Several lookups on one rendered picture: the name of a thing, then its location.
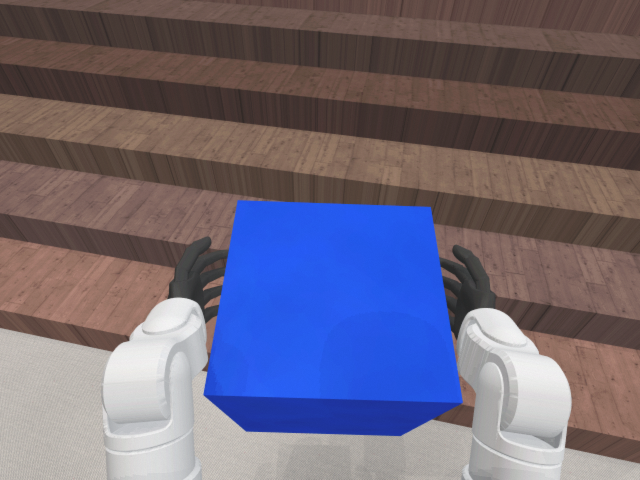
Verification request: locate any right robot forearm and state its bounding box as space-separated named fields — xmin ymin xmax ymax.
xmin=456 ymin=308 xmax=572 ymax=480

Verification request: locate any left robot forearm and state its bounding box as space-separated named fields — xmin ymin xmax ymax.
xmin=101 ymin=298 xmax=208 ymax=480

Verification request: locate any robot right hand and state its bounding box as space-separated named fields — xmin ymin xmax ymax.
xmin=439 ymin=245 xmax=496 ymax=340

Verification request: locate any carton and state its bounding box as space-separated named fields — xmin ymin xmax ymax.
xmin=203 ymin=200 xmax=463 ymax=436

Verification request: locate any robot left hand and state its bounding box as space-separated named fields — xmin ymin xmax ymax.
xmin=167 ymin=236 xmax=229 ymax=324

